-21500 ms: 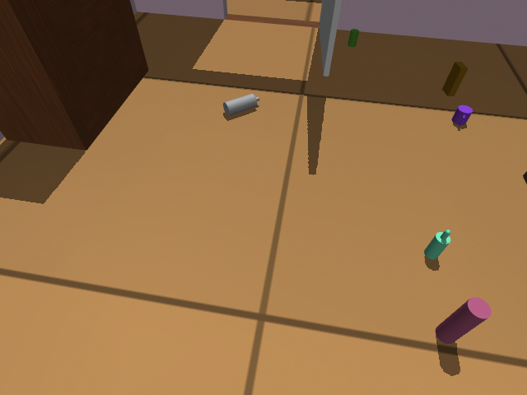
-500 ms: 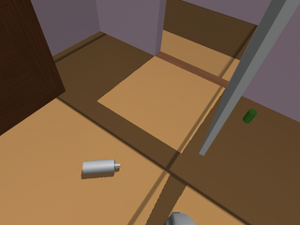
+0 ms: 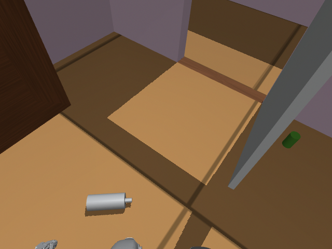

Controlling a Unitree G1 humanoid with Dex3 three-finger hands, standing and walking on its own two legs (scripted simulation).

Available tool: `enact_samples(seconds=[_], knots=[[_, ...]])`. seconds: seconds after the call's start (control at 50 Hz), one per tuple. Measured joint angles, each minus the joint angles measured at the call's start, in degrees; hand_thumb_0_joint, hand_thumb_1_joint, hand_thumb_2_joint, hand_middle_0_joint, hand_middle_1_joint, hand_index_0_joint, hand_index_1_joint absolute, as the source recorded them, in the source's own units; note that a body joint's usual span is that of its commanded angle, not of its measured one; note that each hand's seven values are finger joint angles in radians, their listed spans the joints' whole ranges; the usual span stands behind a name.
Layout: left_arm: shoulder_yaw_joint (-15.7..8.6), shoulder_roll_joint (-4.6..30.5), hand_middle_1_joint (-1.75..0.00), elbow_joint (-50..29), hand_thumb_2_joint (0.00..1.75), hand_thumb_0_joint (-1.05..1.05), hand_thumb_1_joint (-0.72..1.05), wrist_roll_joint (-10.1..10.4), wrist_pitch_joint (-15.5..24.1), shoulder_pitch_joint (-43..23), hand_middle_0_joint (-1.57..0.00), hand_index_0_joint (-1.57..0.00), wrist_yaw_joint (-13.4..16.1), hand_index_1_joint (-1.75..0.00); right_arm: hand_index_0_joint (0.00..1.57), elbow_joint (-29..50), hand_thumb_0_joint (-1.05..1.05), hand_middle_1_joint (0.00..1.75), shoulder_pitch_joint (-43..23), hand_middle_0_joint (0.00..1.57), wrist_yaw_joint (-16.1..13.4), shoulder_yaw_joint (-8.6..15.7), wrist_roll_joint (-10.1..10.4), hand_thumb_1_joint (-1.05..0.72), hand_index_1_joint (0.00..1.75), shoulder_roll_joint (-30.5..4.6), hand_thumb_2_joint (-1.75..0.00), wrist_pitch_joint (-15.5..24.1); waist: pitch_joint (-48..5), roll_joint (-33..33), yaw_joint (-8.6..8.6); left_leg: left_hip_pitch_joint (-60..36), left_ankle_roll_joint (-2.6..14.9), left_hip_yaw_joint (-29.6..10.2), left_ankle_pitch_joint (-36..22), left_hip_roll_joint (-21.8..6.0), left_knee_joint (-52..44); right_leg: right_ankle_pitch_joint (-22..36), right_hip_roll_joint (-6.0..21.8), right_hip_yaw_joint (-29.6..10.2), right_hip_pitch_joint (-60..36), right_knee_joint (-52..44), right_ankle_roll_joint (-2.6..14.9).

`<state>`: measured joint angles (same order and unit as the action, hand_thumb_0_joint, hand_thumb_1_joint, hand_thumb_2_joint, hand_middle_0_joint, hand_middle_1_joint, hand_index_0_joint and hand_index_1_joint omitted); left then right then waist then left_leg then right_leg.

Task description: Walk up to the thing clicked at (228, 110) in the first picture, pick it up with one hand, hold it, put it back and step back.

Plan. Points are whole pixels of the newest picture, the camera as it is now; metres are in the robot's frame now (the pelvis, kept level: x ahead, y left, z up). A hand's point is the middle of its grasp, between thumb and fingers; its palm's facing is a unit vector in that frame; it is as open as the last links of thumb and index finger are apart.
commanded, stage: walk up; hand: left
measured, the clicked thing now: (110, 201) +0.44 +0.28 -0.71
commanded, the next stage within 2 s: none
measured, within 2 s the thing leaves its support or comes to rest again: neither
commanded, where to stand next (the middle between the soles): +0.07 -0.02 m, yaw +3 degrees
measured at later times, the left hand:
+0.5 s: hand out of the picture +0.08 +0.23 -0.13, palm faces -0.02 -0.93 -0.37, open 7.4 cm
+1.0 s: hand out of the picture +0.09 +0.24 -0.13, palm faces +0.01 -0.95 -0.32, open 7.4 cm
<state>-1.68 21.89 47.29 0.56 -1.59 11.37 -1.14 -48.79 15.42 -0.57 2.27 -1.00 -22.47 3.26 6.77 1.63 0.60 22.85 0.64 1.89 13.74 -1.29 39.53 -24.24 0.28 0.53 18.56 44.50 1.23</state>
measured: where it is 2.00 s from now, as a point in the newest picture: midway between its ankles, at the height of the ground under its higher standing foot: outside the picture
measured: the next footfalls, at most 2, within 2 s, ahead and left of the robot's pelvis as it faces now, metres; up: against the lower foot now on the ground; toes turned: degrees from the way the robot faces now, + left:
right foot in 0.20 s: +0.02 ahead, -0.16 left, +0.00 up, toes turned +0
right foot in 1.86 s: +0.22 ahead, -0.15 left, +0.00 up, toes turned +2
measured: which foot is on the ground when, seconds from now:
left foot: down 0.00-1.00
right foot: up 0.00-0.18, down 0.20-1.00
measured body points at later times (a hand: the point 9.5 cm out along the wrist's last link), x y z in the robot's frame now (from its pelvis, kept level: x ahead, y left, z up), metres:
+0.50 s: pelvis +0.00 -0.03 +0.01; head +0.03 -0.03 +0.46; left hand +0.08 +0.28 -0.11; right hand +0.11 -0.33 -0.12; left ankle +0.08 +0.12 -0.71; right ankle -0.02 -0.16 -0.71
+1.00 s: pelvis +0.01 -0.01 +0.03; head +0.02 +0.00 +0.48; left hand +0.09 +0.29 -0.11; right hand +0.10 -0.32 -0.10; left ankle +0.08 +0.12 -0.71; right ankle -0.02 -0.16 -0.71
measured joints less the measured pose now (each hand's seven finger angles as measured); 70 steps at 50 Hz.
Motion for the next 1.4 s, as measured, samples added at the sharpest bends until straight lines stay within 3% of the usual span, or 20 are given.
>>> enact_samples(seconds=[0.04,0.08,0.14,0.18,0.2,0.24,0.28,0.32,0.36,0.78,1.32,1.4], knots=[[-0.3,0.7,-0.30,1.2,0.90,0.01,0.90,0.1,-1.0,-0.6,-0.20,-0.20,0.3,-0.30,0.21,0.1,0.01,0.30,-1.3,0.20,-0.1,-0.5,0.0,-0.91,0.30,0.6,-0.89,-0.4,0.4,0.7,-0.43,0.5,0.29,-0.2,0.7,-0.3,0.9,-5.6,-1.5,-2.2,1.8,6.9,0.32],[-0.7,1.3,-0.30,2.2,0.90,0.01,0.90,0.2,-1.3,-0.8,-0.20,-0.20,0.5,-0.30,0.21,0.2,0.01,0.30,-2.5,0.20,-0.4,-1.0,0.0,-0.91,0.30,1.1,-0.89,-0.6,0.5,1.3,-0.50,0.8,0.14,-0.3,0.6,-0.7,0.6,-7.3,-2.1,-3.6,3.0,11.1,0.57],[-1.0,1.6,-0.30,3.6,0.90,0.01,0.90,0.2,-0.8,-0.7,-0.20,-0.20,0.4,-0.30,0.21,0.6,0.01,0.30,-4.1,0.20,-0.4,-1.3,-0.3,-0.90,0.30,0.8,-0.89,-0.8,0.5,1.0,-0.19,1.6,-0.47,-0.2,0.6,-1.7,0.8,-7.4,-0.9,-3.1,1.6,7.7,0.29],[-1.0,1.6,-0.30,4.6,0.90,0.01,0.90,0.0,-0.2,-0.4,-0.20,-0.20,0.4,-0.30,0.21,0.7,0.01,0.30,-5.2,0.20,-0.3,-1.4,-0.3,-0.90,0.30,0.3,-0.89,-1.2,0.4,0.4,0.08,2.3,-1.04,-0.3,1.1,-2.5,1.8,-4.6,0.1,-2.3,-1.3,0.0,-0.07],[-1.0,1.4,-0.30,5.3,0.90,0.01,0.90,-0.1,0.3,-0.4,-0.20,-0.20,0.6,-0.30,0.21,0.6,0.01,0.30,-5.8,0.20,-0.2,-1.4,-0.1,-0.90,0.30,-0.1,-0.89,-1.4,0.5,-0.5,0.22,2.7,-1.44,-0.6,1.5,-3.1,2.9,-0.4,-0.1,-1.8,-2.6,-3.5,-0.79],[-0.6,0.4,-0.30,6.8,0.90,0.01,0.90,-0.8,0.9,-0.6,-0.20,-0.20,0.8,-0.30,0.21,-0.5,0.01,0.30,-6.9,0.20,-0.1,-1.2,0.6,-0.90,0.30,-0.5,-0.89,-2.3,0.9,-3.0,-0.08,2.7,-1.74,-2.4,1.7,-4.2,3.5,1.6,-1.4,-0.3,-3.9,-4.9,-1.83],[-0.1,0.4,-0.30,7.6,0.90,0.01,0.90,-1.1,1.1,0.0,-0.20,-0.20,0.6,-0.30,0.21,-2.0,0.01,0.30,-7.6,0.20,0.2,-1.2,1.1,-0.90,0.30,0.0,-0.89,-3.1,0.1,-2.1,0.26,1.8,-1.20,-2.5,4.4,-2.5,2.4,1.0,-0.3,-0.8,-3.7,-4.3,-1.89],[0.5,0.0,-0.30,8.5,0.90,0.01,0.90,-1.0,1.2,0.1,-0.20,-0.20,0.6,-0.30,0.21,-3.2,0.01,0.30,-8.1,0.20,0.6,-1.2,1.4,-0.91,0.30,-0.2,-0.89,-3.0,-0.2,-2.5,0.18,0.3,-0.92,-2.6,-0.4,-1.7,-0.5,0.9,0.2,-1.0,-4.1,-4.5,-2.04],[0.9,-0.5,-0.30,9.3,0.90,0.01,0.90,-0.9,1.3,-0.5,-0.20,-0.20,0.6,-0.30,0.21,-4.6,0.01,0.30,-8.6,0.20,0.9,-1.2,1.5,-0.91,0.30,-0.3,-0.89,-2.8,-0.2,-2.9,0.02,-0.7,-2.08,-2.6,-1.5,-1.4,-2.1,1.1,0.6,-0.9,-4.8,-5.1,-2.20],[1.1,-0.9,-0.30,14.9,0.90,0.01,0.90,-0.1,1.5,-8.7,-0.20,-0.20,0.4,-0.30,0.21,-15.5,0.01,0.30,-10.2,0.20,1.6,-3.0,1.2,-0.91,0.30,2.2,-0.89,-2.3,-2.7,-1.8,-1.31,-7.2,-1.87,-3.1,-7.3,-0.7,-15.4,8.9,1.2,0.3,-12.7,-21.2,-3.09],[0.6,-1.5,-0.30,18.7,0.90,0.01,0.90,-0.7,1.3,-4.4,-0.20,-0.20,0.3,-0.30,0.21,-16.1,0.01,0.30,-12.6,0.20,1.6,-2.6,1.2,-0.91,0.30,2.8,-0.89,-3.0,-3.7,-2.4,-0.05,-7.8,-1.79,-4.4,-8.6,-0.2,-17.8,10.5,1.4,1.7,-14.5,-24.9,-3.29],[-0.4,-1.3,-0.30,16.5,0.90,0.01,0.90,-2.1,1.9,-1.5,-0.20,-0.20,-0.7,-0.30,0.21,-14.0,0.01,0.30,-9.4,0.20,2.8,-1.3,0.1,-0.91,0.30,2.8,-0.89,-3.1,-5.5,-1.8,0.27,-6.9,-0.25,-4.5,2.5,0.7,-13.5,2.5,1.8,1.4,-14.3,-22.2,-0.99]])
